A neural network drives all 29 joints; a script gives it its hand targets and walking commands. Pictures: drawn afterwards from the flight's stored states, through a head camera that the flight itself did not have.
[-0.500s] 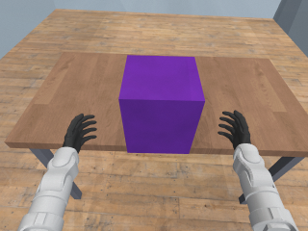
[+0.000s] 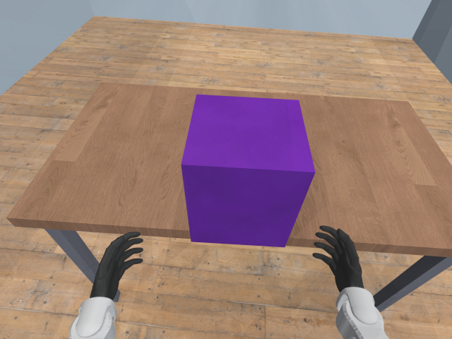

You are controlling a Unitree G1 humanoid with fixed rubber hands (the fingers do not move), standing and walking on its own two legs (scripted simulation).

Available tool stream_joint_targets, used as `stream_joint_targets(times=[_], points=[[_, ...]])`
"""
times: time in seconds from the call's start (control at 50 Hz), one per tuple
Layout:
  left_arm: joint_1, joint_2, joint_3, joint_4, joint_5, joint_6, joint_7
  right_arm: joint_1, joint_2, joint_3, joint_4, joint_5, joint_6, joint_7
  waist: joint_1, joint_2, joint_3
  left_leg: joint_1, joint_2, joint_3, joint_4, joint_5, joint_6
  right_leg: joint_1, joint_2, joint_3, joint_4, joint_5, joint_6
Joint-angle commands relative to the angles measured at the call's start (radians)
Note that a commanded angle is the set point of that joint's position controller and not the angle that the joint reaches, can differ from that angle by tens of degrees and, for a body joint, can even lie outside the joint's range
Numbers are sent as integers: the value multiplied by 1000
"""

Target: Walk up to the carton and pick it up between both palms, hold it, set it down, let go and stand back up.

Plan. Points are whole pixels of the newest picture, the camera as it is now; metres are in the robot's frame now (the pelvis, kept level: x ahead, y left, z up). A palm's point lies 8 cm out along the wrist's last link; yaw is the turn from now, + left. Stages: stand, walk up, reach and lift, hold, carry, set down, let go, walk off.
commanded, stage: set down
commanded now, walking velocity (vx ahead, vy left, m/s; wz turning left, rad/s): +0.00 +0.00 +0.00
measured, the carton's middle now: (242, 174) +0.45 -0.01 +0.04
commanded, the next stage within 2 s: let go in 1.90 s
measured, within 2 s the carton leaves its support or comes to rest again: neither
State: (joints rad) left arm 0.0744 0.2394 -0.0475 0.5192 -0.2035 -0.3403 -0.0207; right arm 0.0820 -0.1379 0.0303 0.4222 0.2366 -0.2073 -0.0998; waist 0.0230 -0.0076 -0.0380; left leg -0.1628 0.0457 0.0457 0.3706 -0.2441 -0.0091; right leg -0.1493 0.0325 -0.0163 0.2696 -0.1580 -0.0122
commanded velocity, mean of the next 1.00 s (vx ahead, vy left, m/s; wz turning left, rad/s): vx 0.00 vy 0.00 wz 0.00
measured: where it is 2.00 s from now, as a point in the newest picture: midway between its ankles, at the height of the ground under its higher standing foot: outside the picture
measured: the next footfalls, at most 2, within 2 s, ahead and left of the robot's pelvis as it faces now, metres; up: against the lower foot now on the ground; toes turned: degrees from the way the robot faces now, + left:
none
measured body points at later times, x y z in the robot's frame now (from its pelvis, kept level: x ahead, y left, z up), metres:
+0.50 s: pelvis +0.01 +0.01 +0.00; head +0.00 +0.04 +0.45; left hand +0.20 +0.22 -0.04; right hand +0.20 -0.19 -0.04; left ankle -0.03 +0.12 -0.75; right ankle -0.01 -0.11 -0.75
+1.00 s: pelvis +0.00 +0.00 +0.00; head -0.01 +0.01 +0.45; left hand +0.15 +0.22 -0.06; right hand +0.15 -0.21 -0.06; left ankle -0.03 +0.12 -0.75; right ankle -0.01 -0.11 -0.75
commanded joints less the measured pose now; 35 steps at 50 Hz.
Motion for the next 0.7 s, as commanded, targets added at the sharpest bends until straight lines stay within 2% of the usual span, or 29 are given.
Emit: stream_joint_targets(times=[0.0, 0.14, 0.24, 0.36, 0.56, 0.68], points=[[-71, 85, 42, -174, 34, -33, -13, -43, -75, -14, -111, 2, -83, -10, 0, 43, -168, 25, -49, 0, -14, 426, -52, 209, 4, 79, 19, 398, -15], [0, 50, 29, -244, 73, 1, 3, 22, -80, -23, -108, -22, -143, 6, 19, 52, -65, 65, -45, 6, -22, 421, -79, 190, 25, 68, 6, 332, -25], [36, 40, 18, -277, 85, 59, 16, 55, -75, -24, -113, -40, -138, 22, 27, 42, -36, 68, -42, 15, -34, 359, -83, 170, 26, 61, 6, 276, -22], [83, 50, 28, -334, 104, 171, 15, 98, -79, -33, -119, -46, -77, 32, 30, 50, -14, 61, -41, 23, -48, 339, -83, 169, 22, 57, 1, 254, -19], [178, 49, 38, -449, 129, 399, 26, 187, -111, -57, -172, -67, 62, 46, 25, 57, 23, 67, -36, 19, -78, 387, -82, 144, 21, 43, -26, 202, -21], [229, 49, 34, -502, 130, 471, 31, 251, -113, -56, -219, -88, 109, 55, 21, 48, 0, 76, -36, 18, -77, 397, -75, 118, 16, 42, -24, 191, -16]])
